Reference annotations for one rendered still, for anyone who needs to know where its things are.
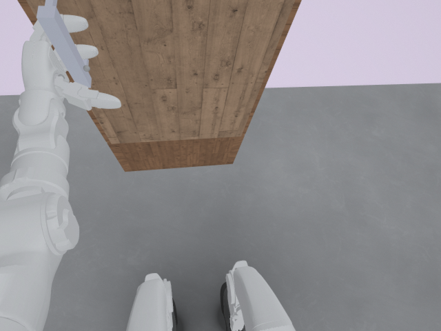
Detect robot left upper arm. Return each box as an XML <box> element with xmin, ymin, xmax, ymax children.
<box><xmin>0</xmin><ymin>192</ymin><xmax>79</xmax><ymax>331</ymax></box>

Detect left robot forearm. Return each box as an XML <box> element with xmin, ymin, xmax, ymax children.
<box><xmin>0</xmin><ymin>89</ymin><xmax>70</xmax><ymax>202</ymax></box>

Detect robot left hand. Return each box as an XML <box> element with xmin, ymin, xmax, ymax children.
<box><xmin>21</xmin><ymin>14</ymin><xmax>121</xmax><ymax>111</ymax></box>

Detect left robot thigh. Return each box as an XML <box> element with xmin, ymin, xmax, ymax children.
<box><xmin>126</xmin><ymin>279</ymin><xmax>173</xmax><ymax>331</ymax></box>

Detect cupboard door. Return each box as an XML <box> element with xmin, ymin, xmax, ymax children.
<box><xmin>26</xmin><ymin>0</ymin><xmax>295</xmax><ymax>144</ymax></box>

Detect robot right shin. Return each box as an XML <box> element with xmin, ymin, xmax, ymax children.
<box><xmin>227</xmin><ymin>261</ymin><xmax>257</xmax><ymax>331</ymax></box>

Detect handle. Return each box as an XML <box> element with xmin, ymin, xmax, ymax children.
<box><xmin>37</xmin><ymin>0</ymin><xmax>92</xmax><ymax>88</ymax></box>

